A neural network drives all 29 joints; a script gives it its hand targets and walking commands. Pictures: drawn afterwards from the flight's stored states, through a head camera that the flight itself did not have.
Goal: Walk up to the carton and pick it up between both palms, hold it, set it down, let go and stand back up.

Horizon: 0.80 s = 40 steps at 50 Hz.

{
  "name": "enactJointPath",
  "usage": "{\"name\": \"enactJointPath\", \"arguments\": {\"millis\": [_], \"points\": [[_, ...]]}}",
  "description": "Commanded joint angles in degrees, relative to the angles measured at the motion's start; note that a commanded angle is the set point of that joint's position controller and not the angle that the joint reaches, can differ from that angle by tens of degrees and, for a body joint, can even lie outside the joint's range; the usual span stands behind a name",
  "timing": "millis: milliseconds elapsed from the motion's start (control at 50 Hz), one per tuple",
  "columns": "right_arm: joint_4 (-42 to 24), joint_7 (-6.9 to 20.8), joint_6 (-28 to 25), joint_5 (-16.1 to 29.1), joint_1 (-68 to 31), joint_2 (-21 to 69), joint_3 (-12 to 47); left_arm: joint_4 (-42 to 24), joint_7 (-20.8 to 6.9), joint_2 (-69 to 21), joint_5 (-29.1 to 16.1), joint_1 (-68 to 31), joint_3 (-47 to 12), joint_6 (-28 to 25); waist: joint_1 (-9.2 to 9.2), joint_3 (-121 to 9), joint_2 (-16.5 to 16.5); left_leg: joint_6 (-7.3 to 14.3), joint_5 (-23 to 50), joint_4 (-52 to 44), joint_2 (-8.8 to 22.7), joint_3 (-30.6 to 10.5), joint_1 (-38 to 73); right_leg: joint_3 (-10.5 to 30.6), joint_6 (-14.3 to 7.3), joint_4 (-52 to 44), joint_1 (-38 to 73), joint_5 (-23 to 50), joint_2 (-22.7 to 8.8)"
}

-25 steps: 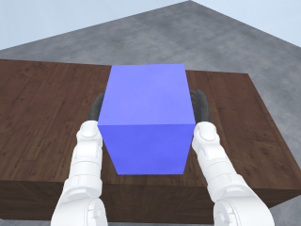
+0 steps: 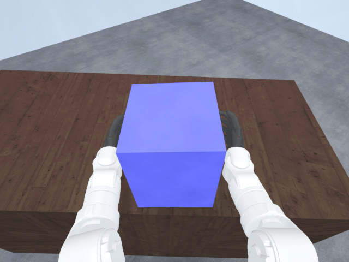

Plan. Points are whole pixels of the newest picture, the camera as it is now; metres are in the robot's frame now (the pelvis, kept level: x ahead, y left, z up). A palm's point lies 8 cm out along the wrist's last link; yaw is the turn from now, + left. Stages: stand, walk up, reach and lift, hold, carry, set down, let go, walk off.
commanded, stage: set down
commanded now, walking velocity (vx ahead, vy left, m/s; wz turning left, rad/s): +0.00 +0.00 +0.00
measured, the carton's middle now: (173, 147) +0.40 +0.03 +0.02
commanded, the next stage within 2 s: none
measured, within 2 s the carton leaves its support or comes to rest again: rests again in 0.38 s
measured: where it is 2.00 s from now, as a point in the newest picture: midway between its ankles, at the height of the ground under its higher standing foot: outside the picture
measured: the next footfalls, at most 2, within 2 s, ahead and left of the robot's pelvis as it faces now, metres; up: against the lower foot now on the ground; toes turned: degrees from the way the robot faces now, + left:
none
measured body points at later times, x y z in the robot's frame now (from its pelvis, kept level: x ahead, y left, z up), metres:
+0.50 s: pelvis +0.01 +0.00 +0.00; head +0.07 +0.03 +0.44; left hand +0.42 +0.18 +0.03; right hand +0.42 -0.12 +0.05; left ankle -0.01 +0.16 -0.75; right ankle -0.04 -0.09 -0.74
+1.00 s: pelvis +0.01 +0.00 +0.00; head +0.07 +0.02 +0.44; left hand +0.42 +0.17 +0.03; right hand +0.42 -0.12 +0.05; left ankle -0.01 +0.16 -0.75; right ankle -0.04 -0.09 -0.75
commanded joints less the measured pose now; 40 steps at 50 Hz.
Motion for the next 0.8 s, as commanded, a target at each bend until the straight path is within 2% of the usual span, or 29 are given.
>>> {"name": "enactJointPath", "arguments": {"millis": [0,20,60,100,120,140,160,180,200,220,260,280,320,340,360,400,460,480,500,540,560,580,600,620,640,680,700,720,780], "points": [[-10.0,11.0,-6.1,-12.5,-36.6,35.4,13.7,-1.1,-4.2,-30.0,-3.3,-45.7,-16.4,-12.3,4.87,-44.5,4.2,1.0,20.1,0.3,-2.7,9.3,-3.1,-0.1,5.9,0.4,19.8,46.6,-1.3],[-9.6,11.0,-6.1,-13.1,-35.5,35.9,13.5,-0.6,-4.3,-30.5,-3.6,-46.5,-16.6,-13.0,3.77,-44.6,3.5,1.3,19.9,0.4,-2.7,9.0,-3.6,0.2,6.2,0.9,20.5,47.9,-1.6],[-7.3,10.8,-5.4,-14.2,-33.6,36.8,12.3,0.6,-4.7,-28.3,-3.2,-48.2,-14.6,-14.3,3.35,-42.7,2.2,2.0,15.7,-0.8,-2.6,9.3,-6.2,0.7,7.0,1.3,22.0,47.3,-2.4],[-6.2,10.7,-5.7,-15.2,-33.8,36.3,11.1,4.9,-5.4,-28.9,-2.2,-45.1,-13.0,-13.9,3.44,-40.9,1.8,2.2,16.3,-0.9,-2.6,9.2,-6.4,0.4,7.1,1.8,22.7,49.8,-2.8],[-6.9,10.7,-6.2,-15.5,-34.7,35.6,11.0,4.6,-5.4,-28.9,-2.2,-45.9,-13.2,-14.0,2.72,-41.9,2.0,2.1,16.0,-0.9,-2.5,8.6,-6.5,0.0,7.3,1.8,22.9,50.6,-2.6],[-5.3,10.7,-5.8,-15.2,-32.9,36.9,11.3,4.1,-5.4,-28.7,-1.3,-45.7,-12.8,-14.7,4.03,-42.7,3.5,2.0,16.3,-1.0,-2.6,9.2,-6.6,0.9,7.0,2.2,23.7,50.3,-2.9],[-4.3,10.8,-6.0,-15.1,-32.2,36.6,11.8,4.3,-5.0,-29.3,-1.5,-45.1,-13.3,-15.0,3.47,-42.2,3.2,1.6,18.6,-0.8,-2.4,9.0,-6.1,0.3,6.7,2.2,23.2,51.5,-2.3],[-3.6,10.7,-6.1,-15.3,-32.2,37.2,11.2,4.0,-5.0,-29.8,-1.5,-45.3,-13.6,-15.2,3.61,-41.5,4.6,1.2,19.5,-0.6,-2.4,8.8,-5.2,0.3,6.7,2.2,22.8,51.8,-2.2],[-3.2,10.8,-6.3,-15.7,-31.8,36.3,10.7,6.1,-5.0,-28.8,0.0,-43.5,-11.7,-14.9,3.9,-41.4,4.0,1.6,19.1,-0.8,-2.1,8.6,-5.9,0.3,6.8,2.2,22.4,52.3,-2.4],[-2.9,10.7,-6.6,-15.6,-31.2,35.8,10.3,5.9,-5.2,-29.5,0.1,-43.9,-11.9,-14.9,3.68,-41.4,5.1,1.2,20.6,-0.2,-2.3,8.7,-5.3,0.2,6.6,2.4,21.7,52.2,-2.2],[-3.1,10.8,-7.0,-15.4,-30.8,37.0,11.1,5.6,-5.0,-29.3,0.4,-42.2,-11.9,-15.1,4.62,-41.2,4.9,1.2,21.9,0.3,-2.5,9.1,-4.9,0.1,6.1,2.5,22.0,52.4,-1.9],[-2.9,10.7,-7.3,-15.2,-31.1,36.9,11.1,5.9,-5.1,-29.8,0.1,-42.1,-12.3,-15.2,3.92,-40.9,5.2,1.1,22.3,0.4,-2.4,8.6,-4.5,-0.1,6.1,2.2,21.5,52.6,-1.8],[-1.9,10.4,-7.5,-15.9,-29.8,37.7,11.0,5.5,-5.4,-29.2,0.4,-42.7,-11.8,-15.5,3.9,-40.5,5.0,1.0,22.4,0.8,-2.3,8.9,-4.4,-0.3,6.1,2.4,21.4,52.9,-2.0],[-2.4,10.4,-8.1,-15.4,-30.6,37.7,11.3,3.9,-5.0,-29.9,-0.4,-44.4,-13.7,-16.2,2.93,-43.7,6.3,0.8,23.2,1.2,-2.5,8.5,-4.2,0.2,6.0,2.5,21.1,54.8,-2.0],[-1.3,10.7,-8.3,-15.5,-30.1,37.6,11.1,4.5,-4.6,-30.0,0.2,-43.5,-12.9,-16.5,4.18,-44.1,7.0,0.5,24.6,1.6,-2.5,8.5,-5.6,0.0,5.9,3.0,21.5,54.2,-1.8],[-1.2,10.7,-9.5,-15.8,-30.1,37.0,10.2,5.0,-4.0,-31.4,-0.4,-42.1,-15.0,-17.2,2.91,-45.6,8.4,-0.2,28.0,2.9,-1.8,7.9,-1.9,-0.6,5.3,2.6,16.4,52.2,-1.0],[0.3,10.8,-9.7,-16.5,-29.6,37.0,10.3,7.1,-4.2,-30.1,1.0,-41.0,-12.2,-17.2,4.89,-42.9,6.5,0.4,27.0,2.9,-2.1,8.6,-3.1,-0.1,5.6,2.1,16.3,51.7,-1.6],[-0.2,10.8,-9.8,-16.9,-29.1,36.9,10.3,6.3,-4.2,-31.6,0.6,-41.5,-13.3,-17.4,3.5,-44.6,7.9,0.1,27.2,2.7,-2.2,8.6,-2.4,-0.5,5.4,1.8,16.8,52.0,-1.2],[0.3,10.7,-10.1,-16.9,-29.2,36.7,9.9,8.0,-4.2,-31.5,0.2,-39.7,-13.3,-17.3,3.4,-42.2,6.7,0.1,29.3,3.7,-1.8,7.8,0.3,-1.0,5.7,2.0,13.1,50.9,-0.9],[-0.4,10.8,-9.6,-16.7,-29.9,36.1,9.5,9.5,-4.7,-29.7,0.7,-40.8,-12.0,-17.5,3.74,-41.5,5.3,0.9,22.3,1.9,-2.2,8.5,-4.1,0.0,5.7,1.4,17.4,49.7,-1.7],[0.0,10.9,-9.8,-17.2,-28.6,36.1,9.5,10.1,-4.7,-29.4,1.5,-38.2,-10.6,-17.5,4.88,-40.3,4.3,1.3,23.0,1.7,-2.3,8.7,-5.2,0.1,5.7,1.7,18.4,50.4,-1.8],[0.7,11.0,-9.8,-17.9,-28.0,36.5,8.9,8.8,-4.5,-29.3,1.5,-40.0,-11.0,-18.1,4.18,-41.9,5.3,0.8,22.8,1.5,-2.0,8.9,-5.7,-0.2,5.7,2.0,18.5,50.0,-1.6],[0.3,10.8,-9.3,-18.0,-28.7,36.1,8.4,10.5,-4.8,-28.7,1.8,-38.9,-10.1,-17.8,4.38,-39.4,4.0,1.1,21.6,1.3,-2.2,8.7,-5.7,-0.1,5.7,1.3,17.9,49.1,-1.7],[0.5,10.9,-9.7,-17.8,-29.0,36.0,7.8,8.9,-4.6,-29.3,1.2,-39.8,-11.9,-18.1,2.94,-42.2,5.7,0.8,22.5,1.5,-2.1,8.2,-5.2,-0.4,5.7,1.8,17.8,49.5,-1.5],[0.0,11.1,-9.9,-17.6,-30.3,35.1,8.0,10.0,-4.6,-28.9,1.2,-40.3,-11.1,-18.1,3.99,-41.9,5.5,1.1,21.9,1.6,-2.2,8.9,-5.0,-0.1,5.4,1.2,16.3,47.1,-1.4],[-0.1,11.2,-9.9,-19.0,-30.4,35.3,6.9,11.1,-4.7,-27.8,1.8,-40.1,-9.6,-18.5,4.16,-41.4,3.1,1.7,18.9,1.1,-2.1,9.0,-6.4,-0.1,5.9,1.1,16.3,46.2,-1.8],[1.0,11.2,-9.8,-19.5,-28.3,35.5,6.2,11.6,-4.9,-28.7,2.3,-39.2,-9.9,-18.3,3.12,-39.8,4.2,1.4,20.4,1.5,-2.4,8.9,-5.7,-0.4,5.9,1.0,16.2,47.4,-1.6],[2.0,11.3,-9.7,-18.9,-28.6,35.8,6.7,11.2,-4.6,-29.0,2.1,-39.3,-9.5,-18.4,4.55,-38.9,4.5,1.3,20.9,1.3,-2.1,8.7,-5.6,-0.6,5.5,1.1,16.0,45.9,-1.6],[2.0,11.4,-9.8,-19.4,-27.8,35.8,6.5,11.7,-4.7,-28.0,3.1,-38.1,-8.1,-18.6,4.29,-38.6,4.6,1.5,20.1,1.0,-2.3,8.8,-6.4,-0.3,5.6,1.6,17.4,47.1,-1.9]]}}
